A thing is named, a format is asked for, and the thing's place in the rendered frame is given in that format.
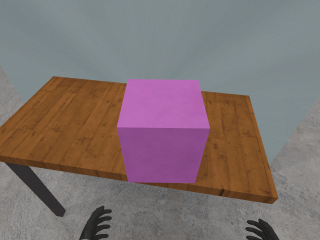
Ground right robot hand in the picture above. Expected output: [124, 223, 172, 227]
[245, 218, 280, 240]

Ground left robot hand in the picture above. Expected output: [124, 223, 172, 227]
[79, 205, 112, 240]

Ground table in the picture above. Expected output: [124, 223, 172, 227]
[0, 76, 278, 217]

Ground carton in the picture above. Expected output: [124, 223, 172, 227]
[117, 79, 210, 183]

